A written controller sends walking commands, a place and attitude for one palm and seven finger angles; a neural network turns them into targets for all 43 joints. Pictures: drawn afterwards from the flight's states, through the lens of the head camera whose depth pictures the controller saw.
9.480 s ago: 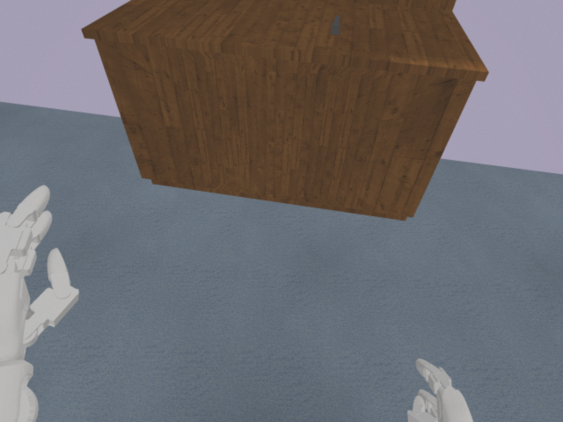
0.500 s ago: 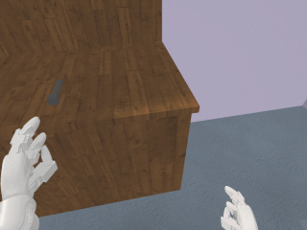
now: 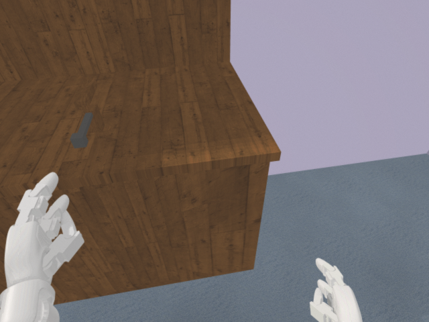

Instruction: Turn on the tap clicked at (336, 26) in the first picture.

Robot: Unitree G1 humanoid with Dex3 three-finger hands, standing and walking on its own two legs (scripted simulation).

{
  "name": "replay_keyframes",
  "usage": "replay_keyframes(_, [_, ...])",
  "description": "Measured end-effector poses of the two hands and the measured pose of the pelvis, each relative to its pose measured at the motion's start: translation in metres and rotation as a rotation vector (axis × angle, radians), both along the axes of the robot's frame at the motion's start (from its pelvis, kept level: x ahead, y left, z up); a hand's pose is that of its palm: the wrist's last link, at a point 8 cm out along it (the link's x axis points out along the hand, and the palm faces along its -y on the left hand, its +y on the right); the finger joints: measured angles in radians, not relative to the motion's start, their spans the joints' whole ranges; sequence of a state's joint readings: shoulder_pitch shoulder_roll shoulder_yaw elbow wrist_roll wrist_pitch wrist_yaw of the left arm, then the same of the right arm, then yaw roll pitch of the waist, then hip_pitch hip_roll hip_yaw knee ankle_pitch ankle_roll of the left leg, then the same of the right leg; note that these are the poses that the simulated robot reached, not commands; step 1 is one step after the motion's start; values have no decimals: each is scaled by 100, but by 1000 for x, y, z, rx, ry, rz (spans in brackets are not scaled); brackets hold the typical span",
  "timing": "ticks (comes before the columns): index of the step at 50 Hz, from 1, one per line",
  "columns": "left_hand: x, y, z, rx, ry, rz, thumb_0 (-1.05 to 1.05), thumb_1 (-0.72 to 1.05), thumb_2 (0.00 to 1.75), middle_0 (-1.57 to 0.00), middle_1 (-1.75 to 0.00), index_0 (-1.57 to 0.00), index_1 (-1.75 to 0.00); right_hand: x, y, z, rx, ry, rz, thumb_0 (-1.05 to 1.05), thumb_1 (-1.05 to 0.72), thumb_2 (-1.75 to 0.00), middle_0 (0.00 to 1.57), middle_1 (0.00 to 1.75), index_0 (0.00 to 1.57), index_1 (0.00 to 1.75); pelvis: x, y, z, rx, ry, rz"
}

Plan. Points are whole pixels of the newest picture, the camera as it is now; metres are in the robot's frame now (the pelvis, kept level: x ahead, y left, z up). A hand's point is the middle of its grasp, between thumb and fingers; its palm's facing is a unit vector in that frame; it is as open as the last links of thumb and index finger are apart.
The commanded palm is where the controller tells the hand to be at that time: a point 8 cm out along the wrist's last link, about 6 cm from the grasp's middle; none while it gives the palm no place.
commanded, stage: turn the palm inward beside the body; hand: left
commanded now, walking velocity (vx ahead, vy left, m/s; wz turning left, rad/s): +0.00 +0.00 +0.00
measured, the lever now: (79, 140) +0.45 +0.40 +0.11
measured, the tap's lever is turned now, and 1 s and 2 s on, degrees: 0 0 0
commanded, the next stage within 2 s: reach beside the lever's end, fingers flat in 0.32 s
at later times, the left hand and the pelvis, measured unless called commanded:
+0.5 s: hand (84, 231) +0.19 +0.23 +0.15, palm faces +0.47 -0.88 -0.10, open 7.4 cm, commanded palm +0.15 +0.28 +0.16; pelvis +0.01 -0.01 +0.00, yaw +0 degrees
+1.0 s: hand (77, 206) +0.24 +0.27 +0.14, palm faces +0.52 -0.85 -0.09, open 7.5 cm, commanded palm +0.20 +0.32 +0.14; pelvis +0.01 +0.00 +0.00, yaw -1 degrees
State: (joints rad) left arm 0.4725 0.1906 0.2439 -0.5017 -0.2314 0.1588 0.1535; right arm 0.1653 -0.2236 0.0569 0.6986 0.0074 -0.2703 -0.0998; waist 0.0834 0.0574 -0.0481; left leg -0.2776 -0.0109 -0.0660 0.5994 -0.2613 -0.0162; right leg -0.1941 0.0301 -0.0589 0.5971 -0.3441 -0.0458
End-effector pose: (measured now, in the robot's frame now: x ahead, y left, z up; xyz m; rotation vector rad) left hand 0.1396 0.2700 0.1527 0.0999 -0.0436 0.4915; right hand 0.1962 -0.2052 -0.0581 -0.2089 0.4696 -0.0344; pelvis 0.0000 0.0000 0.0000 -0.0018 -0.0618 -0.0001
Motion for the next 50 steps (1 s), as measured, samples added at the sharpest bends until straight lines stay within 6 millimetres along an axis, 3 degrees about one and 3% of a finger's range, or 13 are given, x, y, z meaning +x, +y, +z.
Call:
replay_keyframes(23, [9,-7,1,2,16,-5,2,90,90,-20,-30,-20,-30,6,-7,-1,6,6,-13,2,-90,-90,20,30,21,30,7,-5,0,6,7,-4])
replay_keyframes(30, [13,7,-4,0,28,35,2,90,90,-20,-30,-20,-30,2,-12,-5,0,29,-31,2,-90,-90,20,30,21,30,5,-7,0,5,6,0])
replay_keyframes(50, [57,37,-9,-10,32,55,2,90,90,-20,-30,-20,-29,-17,-26,-14,-18,102,-114,2,-90,-90,20,30,21,30,5,-4,2,8,25,-16])
